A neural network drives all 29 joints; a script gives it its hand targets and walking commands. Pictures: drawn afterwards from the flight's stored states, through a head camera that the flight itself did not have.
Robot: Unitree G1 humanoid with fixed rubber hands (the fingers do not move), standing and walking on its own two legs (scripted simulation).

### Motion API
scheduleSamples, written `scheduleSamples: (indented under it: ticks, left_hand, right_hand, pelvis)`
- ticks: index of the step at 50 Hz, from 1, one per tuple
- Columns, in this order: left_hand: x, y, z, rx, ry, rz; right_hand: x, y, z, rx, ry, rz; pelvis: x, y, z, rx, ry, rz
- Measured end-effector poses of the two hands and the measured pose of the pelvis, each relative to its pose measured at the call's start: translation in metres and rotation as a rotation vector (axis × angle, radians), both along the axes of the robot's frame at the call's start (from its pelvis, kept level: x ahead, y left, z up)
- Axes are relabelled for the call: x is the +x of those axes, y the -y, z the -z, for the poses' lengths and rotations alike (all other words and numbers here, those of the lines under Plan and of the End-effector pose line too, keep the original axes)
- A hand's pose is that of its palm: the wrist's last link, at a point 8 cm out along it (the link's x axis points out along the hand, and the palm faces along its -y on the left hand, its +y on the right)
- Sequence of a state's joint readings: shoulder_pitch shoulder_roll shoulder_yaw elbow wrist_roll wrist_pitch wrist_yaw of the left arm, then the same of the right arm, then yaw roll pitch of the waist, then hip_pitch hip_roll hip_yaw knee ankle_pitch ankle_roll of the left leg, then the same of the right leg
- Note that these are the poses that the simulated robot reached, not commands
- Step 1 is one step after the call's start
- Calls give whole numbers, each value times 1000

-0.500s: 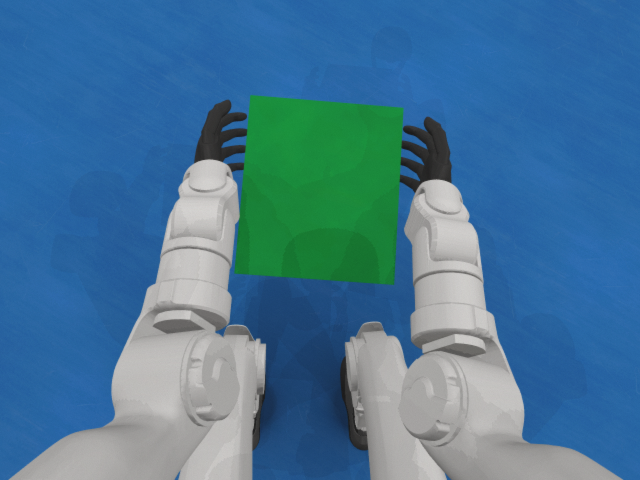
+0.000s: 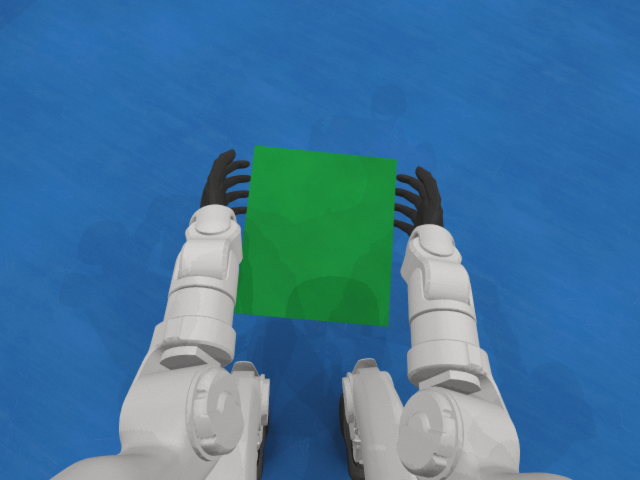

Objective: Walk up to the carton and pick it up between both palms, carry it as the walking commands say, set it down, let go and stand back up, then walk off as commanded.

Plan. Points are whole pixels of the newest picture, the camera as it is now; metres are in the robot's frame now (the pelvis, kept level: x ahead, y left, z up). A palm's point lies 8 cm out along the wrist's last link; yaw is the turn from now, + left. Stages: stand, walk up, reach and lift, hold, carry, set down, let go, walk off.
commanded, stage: reach and lift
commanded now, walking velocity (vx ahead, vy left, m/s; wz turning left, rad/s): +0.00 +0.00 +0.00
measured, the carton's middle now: (316, 246) +0.42 -0.02 -0.12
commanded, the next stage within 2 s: none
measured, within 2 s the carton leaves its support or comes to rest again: neither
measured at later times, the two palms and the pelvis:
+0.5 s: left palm (205, 197) +0.42 +0.11 +0.04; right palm (451, 222) +0.39 -0.15 +0.04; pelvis +0.02 +0.00 +0.07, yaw +0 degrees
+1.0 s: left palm (184, 182) +0.40 +0.11 +0.12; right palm (491, 198) +0.38 -0.16 +0.12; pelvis +0.04 +0.00 +0.13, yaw +0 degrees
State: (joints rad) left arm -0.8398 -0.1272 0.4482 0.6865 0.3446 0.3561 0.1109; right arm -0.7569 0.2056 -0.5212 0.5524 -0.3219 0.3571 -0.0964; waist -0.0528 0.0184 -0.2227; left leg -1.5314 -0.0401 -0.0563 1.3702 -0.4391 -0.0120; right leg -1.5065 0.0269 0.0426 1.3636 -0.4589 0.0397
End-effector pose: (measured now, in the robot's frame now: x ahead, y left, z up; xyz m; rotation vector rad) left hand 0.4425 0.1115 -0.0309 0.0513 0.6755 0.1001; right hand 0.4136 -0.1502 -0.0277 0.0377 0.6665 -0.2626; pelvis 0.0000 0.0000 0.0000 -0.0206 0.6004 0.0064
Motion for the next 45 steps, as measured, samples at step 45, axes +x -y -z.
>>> scheduleSamples:
  ticks: [45]
  left_hand:
    - [-37, 1, -135, -32, 4, 24]
  right_hand:
    - [-29, 7, -136, -21, -13, -35]
  pelvis:
    - [34, 2, -124, 13, 290, 4]
